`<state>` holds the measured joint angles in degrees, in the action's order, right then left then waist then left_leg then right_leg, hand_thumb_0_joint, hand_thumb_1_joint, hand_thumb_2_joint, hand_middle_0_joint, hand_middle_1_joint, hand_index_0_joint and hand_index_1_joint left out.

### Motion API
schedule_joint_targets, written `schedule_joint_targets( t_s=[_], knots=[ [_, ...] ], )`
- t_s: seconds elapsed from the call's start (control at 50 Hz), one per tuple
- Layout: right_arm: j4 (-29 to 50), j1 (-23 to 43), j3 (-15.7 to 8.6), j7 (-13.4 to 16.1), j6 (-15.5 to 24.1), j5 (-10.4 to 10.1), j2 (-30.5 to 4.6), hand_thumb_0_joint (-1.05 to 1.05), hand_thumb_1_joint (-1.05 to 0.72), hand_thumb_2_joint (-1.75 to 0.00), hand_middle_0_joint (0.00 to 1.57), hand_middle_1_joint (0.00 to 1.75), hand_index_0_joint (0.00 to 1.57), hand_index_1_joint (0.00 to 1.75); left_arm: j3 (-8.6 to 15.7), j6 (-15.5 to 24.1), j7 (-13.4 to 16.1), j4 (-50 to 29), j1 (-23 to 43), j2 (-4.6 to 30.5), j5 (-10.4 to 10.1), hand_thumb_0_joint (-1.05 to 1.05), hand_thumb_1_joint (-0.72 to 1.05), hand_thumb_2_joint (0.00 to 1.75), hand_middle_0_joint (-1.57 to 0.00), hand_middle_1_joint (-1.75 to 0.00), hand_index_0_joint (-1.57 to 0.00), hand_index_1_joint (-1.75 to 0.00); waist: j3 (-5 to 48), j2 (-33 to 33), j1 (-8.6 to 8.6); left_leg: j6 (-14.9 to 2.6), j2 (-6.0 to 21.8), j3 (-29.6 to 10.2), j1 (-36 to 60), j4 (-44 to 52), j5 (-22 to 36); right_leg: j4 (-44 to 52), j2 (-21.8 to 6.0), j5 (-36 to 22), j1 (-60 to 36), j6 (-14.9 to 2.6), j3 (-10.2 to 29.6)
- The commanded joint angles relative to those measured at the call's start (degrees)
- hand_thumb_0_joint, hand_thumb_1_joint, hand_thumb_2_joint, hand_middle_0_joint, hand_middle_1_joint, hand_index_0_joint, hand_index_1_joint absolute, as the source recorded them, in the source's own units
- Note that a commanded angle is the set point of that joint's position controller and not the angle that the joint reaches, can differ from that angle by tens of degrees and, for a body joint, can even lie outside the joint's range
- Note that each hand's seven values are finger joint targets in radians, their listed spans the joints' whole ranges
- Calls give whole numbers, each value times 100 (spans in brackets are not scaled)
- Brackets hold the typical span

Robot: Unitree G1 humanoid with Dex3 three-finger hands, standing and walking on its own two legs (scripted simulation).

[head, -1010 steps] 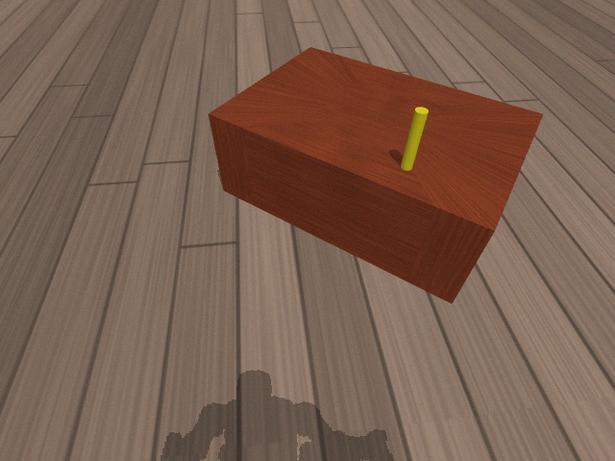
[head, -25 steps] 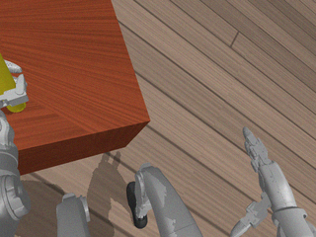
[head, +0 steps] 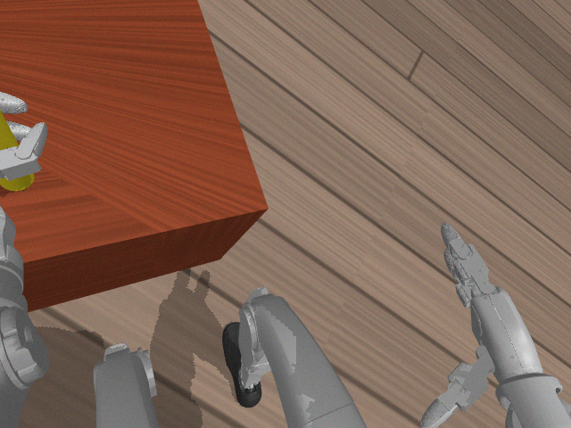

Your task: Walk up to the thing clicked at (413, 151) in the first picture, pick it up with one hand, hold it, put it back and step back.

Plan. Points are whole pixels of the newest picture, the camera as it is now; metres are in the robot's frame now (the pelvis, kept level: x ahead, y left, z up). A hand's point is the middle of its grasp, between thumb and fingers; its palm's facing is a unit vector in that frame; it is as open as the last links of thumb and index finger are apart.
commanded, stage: open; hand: left
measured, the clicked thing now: out of the picture +0.53 +0.20 -0.04
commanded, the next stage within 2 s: withdraw in 0.34 s
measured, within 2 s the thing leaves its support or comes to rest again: neither
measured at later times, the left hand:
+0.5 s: hand (11, 136) +0.54 +0.18 -0.06, palm faces +0.18 -0.98 -0.02, open 14.8 cm
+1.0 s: hand out of the picture +0.55 +0.27 +0.08, palm faces +0.23 -0.97 -0.08, open 17.5 cm
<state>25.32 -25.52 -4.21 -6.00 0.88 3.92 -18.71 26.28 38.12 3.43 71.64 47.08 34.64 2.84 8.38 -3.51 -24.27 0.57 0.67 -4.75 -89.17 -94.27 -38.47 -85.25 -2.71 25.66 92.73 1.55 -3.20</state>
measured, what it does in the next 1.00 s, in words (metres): rises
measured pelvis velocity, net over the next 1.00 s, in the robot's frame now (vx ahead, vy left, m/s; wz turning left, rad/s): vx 0.02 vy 0.01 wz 0.00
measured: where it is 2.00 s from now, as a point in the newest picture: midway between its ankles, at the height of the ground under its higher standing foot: (197, 416)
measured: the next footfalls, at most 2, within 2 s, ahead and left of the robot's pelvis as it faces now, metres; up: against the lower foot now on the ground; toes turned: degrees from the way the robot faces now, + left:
none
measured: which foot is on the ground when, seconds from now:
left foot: down 0.00-1.00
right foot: down 0.00-1.00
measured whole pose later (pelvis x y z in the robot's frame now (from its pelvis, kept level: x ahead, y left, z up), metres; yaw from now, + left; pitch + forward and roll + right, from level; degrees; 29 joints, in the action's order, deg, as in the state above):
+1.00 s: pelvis +0.02 +0.01 +0.06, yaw +0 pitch +29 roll -4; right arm 15.2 -25.7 -1.2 -2.0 -2.1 1.4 -17.8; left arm 28.6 24.0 -7.0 68.5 49.9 41.8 -0.7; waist 8.5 -1.6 -17.5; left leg -0.1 1.3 -3.2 -74.6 -82.0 -36.3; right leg -73.5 -2.0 23.9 78.4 2.1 -2.3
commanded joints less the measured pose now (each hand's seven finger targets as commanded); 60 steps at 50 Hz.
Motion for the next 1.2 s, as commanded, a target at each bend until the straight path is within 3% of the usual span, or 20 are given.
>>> schedule_joint_targets(
  t_s=[0.0,0.14,0.16,0.18,0.24,0.3,0.42,0.46,0.52,0.58,0.76,0.82,0.94,0.96,1.0,1.04,1.08,1.12,1.16,1.18],
  knots=[
    [998,-379,-876,150,271,-49,-1014,0,54,-4,5,5,5,5,-7,385,-51,-1121,2099,1018,-29,0,-16,51,-80,-71,-82,-70,3483,2318,87,39,-156,133,2081,1366,1840,583,274,-1106,-2601,-324,50],
    [889,-455,-890,160,254,-53,-1020,0,54,-5,5,5,5,5,-26,303,-53,-1225,2040,987,-29,0,-26,40,-62,-54,-62,-54,3439,2441,90,58,-137,130,2166,1382,1891,582,297,-1076,-2459,-350,10],
    [891,-458,-882,160,257,-66,-996,0,54,-5,5,5,5,5,71,317,-38,-1405,2121,1154,-28,0,-27,39,-60,-52,-60,-52,3438,2398,158,54,-149,136,2102,1381,1843,582,286,-1053,-2531,-340,30],
    [966,-394,-886,155,257,-73,-1026,0,54,-5,5,5,5,5,-23,272,-50,-1092,1954,933,-38,0,-30,38,-57,-50,-58,-50,3384,2328,108,61,-141,119,2129,1422,1841,589,300,-1035,-2461,-354,-13],
    [983,-359,-920,179,276,-82,-1022,0,53,-5,5,5,5,5,4,274,-46,-1231,1953,979,-56,0,-34,32,-50,-44,-51,-44,3350,2225,111,31,-152,149,1972,1404,1671,655,275,-963,-2623,-313,61],
    [830,-464,-891,169,264,-72,-1017,0,53,-5,5,5,5,5,-39,257,-74,-1195,1970,905,-72,0,-41,25,-41,-35,-41,-34,3371,2390,77,58,-121,115,2258,1348,2128,569,313,-1231,-2345,-352,-24],
    [897,-441,-859,156,280,-80,-1007,0,52,-5,5,5,5,5,1,278,-77,-1282,2018,955,-79,0,-57,13,-29,-22,-29,-22,3426,2322,119,46,-141,127,2139,1372,2078,572,291,-1272,-2557,-341,3],
    [995,-373,-901,155,266,-70,-1046,0,53,-5,5,5,5,5,-44,290,-63,-1181,2030,896,-49,0,-59,11,-16,-17,-17,-16,3373,2329,65,70,-110,87,2237,1395,2095,571,310,-1202,-2379,-362,-37],
    [813,-508,-812,167,226,-73,-1008,0,54,-5,5,5,5,5,100,296,-84,-1401,2134,1279,-38,0,-59,9,-10,-12,-11,-12,3416,2496,185,81,-127,122,2320,1425,2068,597,299,-1188,-2475,-353,0],
    [981,-488,-938,198,203,-113,-1072,0,53,-5,5,5,5,5,359,243,-141,-2085,2486,1808,-81,0,-58,10,-10,-12,-11,-12,3982,2748,275,75,-135,177,2593,1436,2068,630,278,-1209,-2857,-338,120],
    [284,-385,-822,410,31,-252,-1037,0,52,-6,5,5,5,5,531,-588,-684,-2097,2297,2213,-277,0,-59,3,-8,-5,-8,-5,3609,2755,623,119,-86,178,3103,2039,2201,1134,288,-1192,-3246,-355,139],
    [250,-289,-521,455,27,-263,-901,0,53,-5,5,5,5,5,368,-882,-912,-1713,2107,1908,-385,0,-57,0,-7,-4,-8,-3,3245,2331,675,101,-33,151,3195,2212,2430,1376,319,-1308,-3258,-343,88],
    [-106,-273,-398,545,57,-280,-850,0,58,-4,5,5,5,5,99,-1099,-1255,-1059,1874,1341,-602,0,-55,8,-4,-6,-5,-6,2626,1523,631,26,0,183,3067,2522,2384,1779,337,-1449,-3604,-307,70],
    [-48,-771,-554,539,-88,-321,-1077,0,54,-5,6,5,5,5,259,-1620,-914,-575,1432,2343,58,0,-59,5,-6,-4,-5,-4,2947,1923,929,120,-36,218,3856,2895,2643,1974,321,-1573,-3967,-345,25],
    [-180,-681,-392,501,-263,-358,-904,0,53,-6,5,5,5,5,8,-1940,-758,-1344,2451,1938,-52,0,-61,8,-6,-6,-5,-7,3131,1932,873,166,12,188,4126,3004,2890,2106,370,-1693,-3966,-344,46],
    [-501,-634,-542,504,-363,-375,-978,0,49,-7,5,5,5,5,167,-2132,-574,-1804,2663,2463,77,0,-61,9,-7,-7,-6,-8,3395,2142,1044,191,9,197,4664,3144,3168,2218,369,-1770,-4169,-345,52],
    [-586,-497,-446,492,-447,-396,-941,0,41,-9,5,5,5,5,341,-2317,-379,-1750,2441,2845,203,0,-56,11,-8,-7,-7,-9,3418,2065,1203,181,-4,224,4699,3248,3352,2299,352,-1929,-4513,-352,75],
    [-545,-177,-373,498,-514,-409,-884,0,29,-18,13,13,13,13,361,-2436,-212,-1953,2493,2823,247,0,-48,10,-6,-7,-6,-7,3461,1934,1344,183,-13,252,4822,3428,3481,2437,335,-2095,-4915,-352,111],
    [-744,-70,-87,486,-561,-404,-660,0,13,-34,13,18,13,18,213,-2538,-117,-1683,2309,2415,231,0,-52,8,-5,-6,-5,-6,3006,1881,1386,179,-13,289,4840,3617,3368,2634,334,-1968,-4926,-340,103],
    [-928,-37,129,459,-562,-390,-457,0,5,-42,13,19,13,19,6,-2591,-113,-1460,2033,1974,218,0,-52,7,-5,-6,-5,-6,2810,1884,1407,200,13,291,4882,3675,3519,2683,335,-2019,-4884,-354,88]
  ],
)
